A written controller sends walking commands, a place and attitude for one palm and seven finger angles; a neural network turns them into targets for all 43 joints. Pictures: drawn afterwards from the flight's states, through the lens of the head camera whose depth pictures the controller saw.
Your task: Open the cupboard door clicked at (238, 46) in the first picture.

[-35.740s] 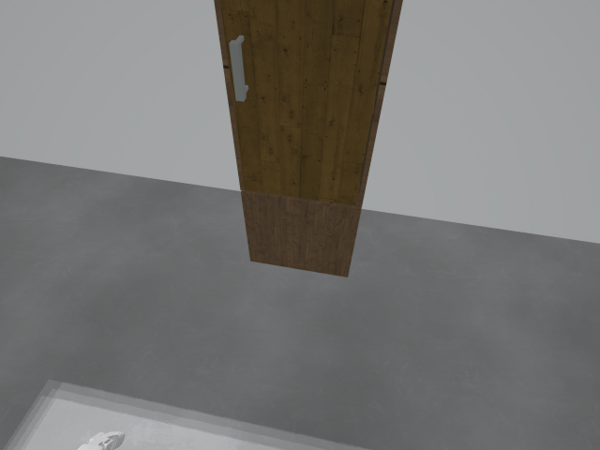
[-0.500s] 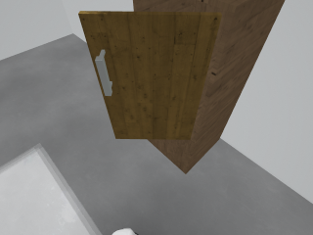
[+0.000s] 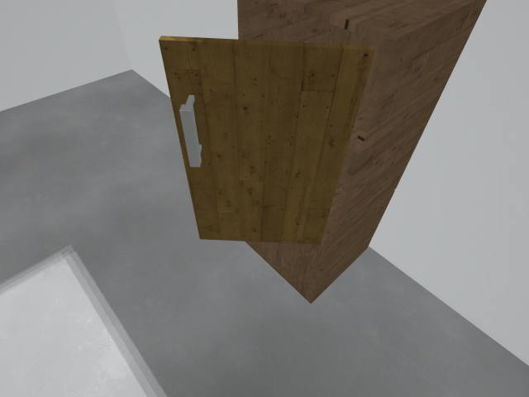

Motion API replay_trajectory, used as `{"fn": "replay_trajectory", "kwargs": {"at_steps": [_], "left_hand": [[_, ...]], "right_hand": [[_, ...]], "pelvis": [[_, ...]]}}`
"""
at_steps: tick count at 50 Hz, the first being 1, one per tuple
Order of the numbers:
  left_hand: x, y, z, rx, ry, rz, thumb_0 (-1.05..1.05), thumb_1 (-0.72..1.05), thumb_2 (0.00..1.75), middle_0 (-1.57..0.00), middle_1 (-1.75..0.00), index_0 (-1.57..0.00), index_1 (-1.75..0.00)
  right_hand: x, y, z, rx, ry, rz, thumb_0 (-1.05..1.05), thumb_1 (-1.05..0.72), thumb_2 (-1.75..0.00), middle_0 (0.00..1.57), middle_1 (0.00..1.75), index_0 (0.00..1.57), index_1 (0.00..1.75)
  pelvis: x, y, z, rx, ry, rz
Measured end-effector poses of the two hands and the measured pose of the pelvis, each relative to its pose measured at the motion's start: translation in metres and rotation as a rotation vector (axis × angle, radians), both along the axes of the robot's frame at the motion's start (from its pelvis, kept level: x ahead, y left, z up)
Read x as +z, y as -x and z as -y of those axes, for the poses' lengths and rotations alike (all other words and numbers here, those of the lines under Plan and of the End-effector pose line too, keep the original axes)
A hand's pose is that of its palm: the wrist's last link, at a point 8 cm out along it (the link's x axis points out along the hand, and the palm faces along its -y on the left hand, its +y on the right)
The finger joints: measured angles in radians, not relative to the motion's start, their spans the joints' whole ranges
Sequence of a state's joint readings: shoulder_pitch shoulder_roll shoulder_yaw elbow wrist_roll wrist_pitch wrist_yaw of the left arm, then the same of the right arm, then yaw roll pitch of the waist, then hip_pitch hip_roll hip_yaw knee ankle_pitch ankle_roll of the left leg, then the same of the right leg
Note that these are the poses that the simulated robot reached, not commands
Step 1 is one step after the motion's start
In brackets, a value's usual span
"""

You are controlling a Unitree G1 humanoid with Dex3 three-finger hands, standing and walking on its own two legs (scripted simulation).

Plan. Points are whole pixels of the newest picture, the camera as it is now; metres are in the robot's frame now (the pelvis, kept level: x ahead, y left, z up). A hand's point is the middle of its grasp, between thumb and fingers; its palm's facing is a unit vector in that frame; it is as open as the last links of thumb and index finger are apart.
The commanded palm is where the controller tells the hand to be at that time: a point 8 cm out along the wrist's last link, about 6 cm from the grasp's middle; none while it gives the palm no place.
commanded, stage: come to a stop and stand still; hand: left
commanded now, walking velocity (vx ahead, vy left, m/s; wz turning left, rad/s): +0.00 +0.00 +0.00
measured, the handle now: (193, 131) +0.58 +0.19 +0.08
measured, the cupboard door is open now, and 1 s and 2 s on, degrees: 45 45 45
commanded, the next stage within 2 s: look again from close up in 0.04 s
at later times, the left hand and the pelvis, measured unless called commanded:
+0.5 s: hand out of the picture +0.00 +0.18 -0.18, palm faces +0.03 -0.98 -0.19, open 7.3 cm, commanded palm none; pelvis -0.01 +0.01 -0.01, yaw +0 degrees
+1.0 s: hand out of the picture -0.02 +0.17 -0.19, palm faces +0.03 -0.99 -0.13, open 7.3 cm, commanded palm none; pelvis +0.01 +0.01 -0.01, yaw +0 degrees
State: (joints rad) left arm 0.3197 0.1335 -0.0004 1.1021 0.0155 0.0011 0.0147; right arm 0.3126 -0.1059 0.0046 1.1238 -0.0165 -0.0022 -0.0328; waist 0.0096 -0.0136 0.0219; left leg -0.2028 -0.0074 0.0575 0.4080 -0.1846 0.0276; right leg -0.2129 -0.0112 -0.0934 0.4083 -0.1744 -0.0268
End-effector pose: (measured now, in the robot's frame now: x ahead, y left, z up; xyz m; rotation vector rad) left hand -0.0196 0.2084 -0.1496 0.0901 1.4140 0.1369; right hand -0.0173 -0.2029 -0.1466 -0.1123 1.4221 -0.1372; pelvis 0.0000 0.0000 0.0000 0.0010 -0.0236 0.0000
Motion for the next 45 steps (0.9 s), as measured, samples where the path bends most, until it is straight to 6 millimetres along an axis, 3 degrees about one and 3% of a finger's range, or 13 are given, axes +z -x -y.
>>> {"fn": "replay_trajectory", "kwargs": {"at_steps": [12,29,45], "left_hand": [[-0.002,0.026,0.012,-0.022,0.004,-0.042,0.00,0.91,0.90,-0.20,-0.30,-0.20,-0.30],[0.001,-0.018,-0.027,-0.034,-0.053,0.112,0.00,0.91,0.90,-0.20,-0.30,-0.20,-0.30],[-0.007,0.002,-0.018,-0.024,0.000,0.033,0.00,0.91,0.90,-0.20,-0.30,-0.20,-0.30]], "right_hand": [[-0.007,0.002,0.002,0.001,-0.006,0.029,0.01,-0.92,-0.90,0.20,0.30,0.20,0.30],[-0.002,-0.008,-0.001,0.014,0.018,0.103,0.01,-0.92,-0.90,0.20,0.30,0.20,0.30],[0.002,-0.010,-0.002,0.013,0.034,0.075,0.00,-0.91,-0.90,0.20,0.30,0.20,0.30]], "pelvis": [[-0.005,0.008,-0.003,-0.002,0.013,0.006],[-0.005,0.009,-0.015,0.005,0.001,0.007],[-0.005,0.002,-0.017,0.004,0.005,0.010]]}}
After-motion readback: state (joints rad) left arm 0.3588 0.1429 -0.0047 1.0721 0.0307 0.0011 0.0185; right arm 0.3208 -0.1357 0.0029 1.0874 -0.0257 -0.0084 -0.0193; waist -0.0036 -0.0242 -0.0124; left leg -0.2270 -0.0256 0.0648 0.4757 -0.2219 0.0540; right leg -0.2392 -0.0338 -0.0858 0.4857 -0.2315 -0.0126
